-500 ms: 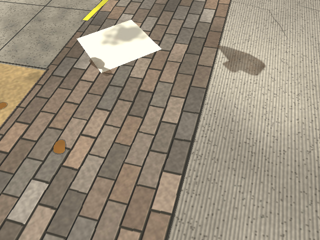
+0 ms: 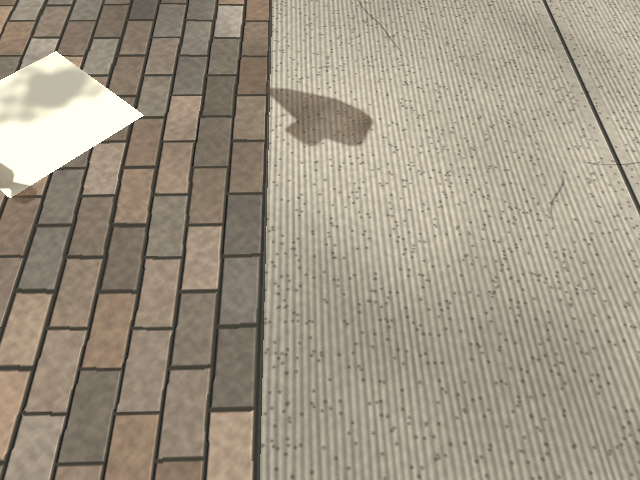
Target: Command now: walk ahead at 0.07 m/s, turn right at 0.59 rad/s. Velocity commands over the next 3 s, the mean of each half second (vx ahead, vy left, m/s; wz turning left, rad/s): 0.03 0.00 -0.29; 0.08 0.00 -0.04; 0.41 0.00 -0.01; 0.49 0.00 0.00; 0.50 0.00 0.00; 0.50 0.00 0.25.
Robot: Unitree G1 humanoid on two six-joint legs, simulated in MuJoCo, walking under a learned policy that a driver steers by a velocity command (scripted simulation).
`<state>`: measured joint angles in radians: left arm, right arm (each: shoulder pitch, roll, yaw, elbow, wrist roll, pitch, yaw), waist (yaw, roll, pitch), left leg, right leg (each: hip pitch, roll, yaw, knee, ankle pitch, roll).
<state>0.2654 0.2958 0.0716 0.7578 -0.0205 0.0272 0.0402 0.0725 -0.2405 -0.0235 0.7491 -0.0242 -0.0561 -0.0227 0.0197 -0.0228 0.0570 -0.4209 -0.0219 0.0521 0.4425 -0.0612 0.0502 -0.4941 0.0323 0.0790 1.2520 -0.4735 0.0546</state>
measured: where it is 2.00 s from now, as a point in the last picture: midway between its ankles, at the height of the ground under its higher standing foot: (376, 432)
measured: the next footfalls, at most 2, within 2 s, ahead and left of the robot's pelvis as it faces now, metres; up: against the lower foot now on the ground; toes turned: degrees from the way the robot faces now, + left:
right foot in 0.26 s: +0.06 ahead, -0.14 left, +0.00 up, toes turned -7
left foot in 0.58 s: +0.08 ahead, +0.09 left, +0.00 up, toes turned -5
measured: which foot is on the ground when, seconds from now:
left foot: down 0.00-0.26, up 0.28-0.56, down 0.58-1.00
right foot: up 0.00-0.24, down 0.26-1.00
